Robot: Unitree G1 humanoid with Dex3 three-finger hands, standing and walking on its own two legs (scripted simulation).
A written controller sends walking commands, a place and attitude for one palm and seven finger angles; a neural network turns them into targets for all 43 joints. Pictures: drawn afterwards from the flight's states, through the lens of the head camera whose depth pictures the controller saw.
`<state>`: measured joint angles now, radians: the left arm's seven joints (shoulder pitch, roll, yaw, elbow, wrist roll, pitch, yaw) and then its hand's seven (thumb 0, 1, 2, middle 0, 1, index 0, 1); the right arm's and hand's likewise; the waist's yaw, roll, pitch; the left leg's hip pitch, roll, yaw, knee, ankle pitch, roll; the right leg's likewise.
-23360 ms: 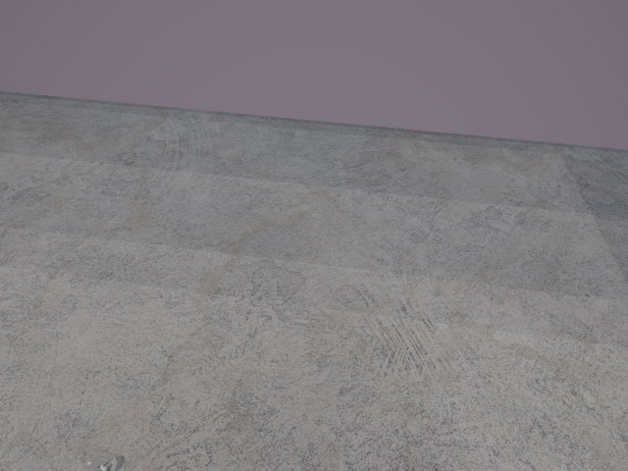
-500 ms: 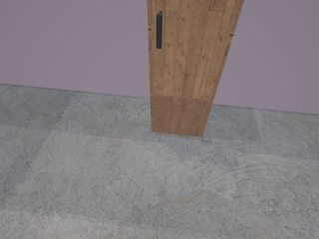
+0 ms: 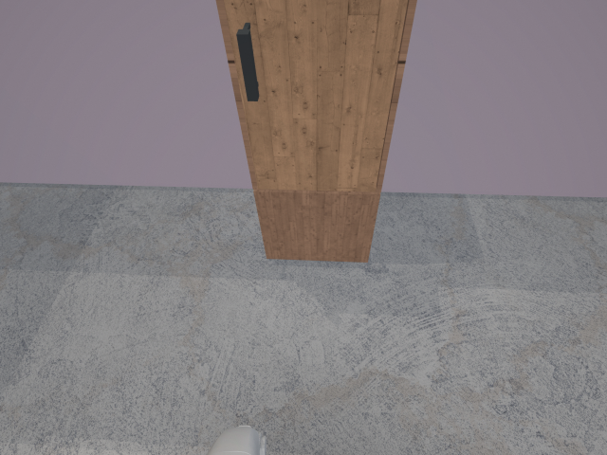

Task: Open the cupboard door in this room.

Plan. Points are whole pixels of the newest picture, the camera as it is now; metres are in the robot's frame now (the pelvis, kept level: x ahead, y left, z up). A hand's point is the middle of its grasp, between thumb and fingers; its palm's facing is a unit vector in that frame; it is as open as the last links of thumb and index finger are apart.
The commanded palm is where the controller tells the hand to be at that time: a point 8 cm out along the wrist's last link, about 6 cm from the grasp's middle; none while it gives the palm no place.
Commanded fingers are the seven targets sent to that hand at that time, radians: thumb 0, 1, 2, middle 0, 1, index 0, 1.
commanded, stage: take the last steps up to it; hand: left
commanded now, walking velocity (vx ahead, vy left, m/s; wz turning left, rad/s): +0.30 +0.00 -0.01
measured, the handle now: (250, 62) +0.86 +0.18 +0.08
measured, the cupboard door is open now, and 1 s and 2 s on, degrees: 0 0 0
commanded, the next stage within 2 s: come to a stop and stand still in 0.54 s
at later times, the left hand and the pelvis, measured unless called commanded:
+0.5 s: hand (193, 393) +0.23 +0.22 -0.18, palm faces +0.01 -0.99 -0.17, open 7.4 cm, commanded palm none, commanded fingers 0.00 0.90 0.90 -0.20 -0.30 -0.20 -0.30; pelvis +0.20 +0.04 +0.00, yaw -2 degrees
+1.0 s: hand (228, 305) +0.39 +0.18 -0.17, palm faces +0.02 -0.96 -0.26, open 7.2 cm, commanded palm none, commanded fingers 0.00 0.90 0.90 -0.20 -0.30 -0.20 -0.30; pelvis +0.29 +0.00 -0.01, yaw +1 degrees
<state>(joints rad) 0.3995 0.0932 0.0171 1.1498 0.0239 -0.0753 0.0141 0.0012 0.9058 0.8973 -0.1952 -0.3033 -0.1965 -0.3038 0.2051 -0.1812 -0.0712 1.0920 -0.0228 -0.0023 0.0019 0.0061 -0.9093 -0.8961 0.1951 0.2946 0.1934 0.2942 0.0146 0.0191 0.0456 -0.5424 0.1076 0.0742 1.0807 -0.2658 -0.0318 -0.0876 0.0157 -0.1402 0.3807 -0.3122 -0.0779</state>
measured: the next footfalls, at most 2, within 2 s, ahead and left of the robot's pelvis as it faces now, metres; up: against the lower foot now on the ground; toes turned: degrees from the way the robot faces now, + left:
left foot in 0.28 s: +0.24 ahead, +0.11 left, +0.00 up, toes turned +7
right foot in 0.76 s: +0.41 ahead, -0.12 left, +0.00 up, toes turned -8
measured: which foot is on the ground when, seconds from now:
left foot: up 0.00-0.26, down 0.28-0.78, up 0.80-1.00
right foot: down 0.00-0.28, up 0.30-0.74, down 0.76-1.00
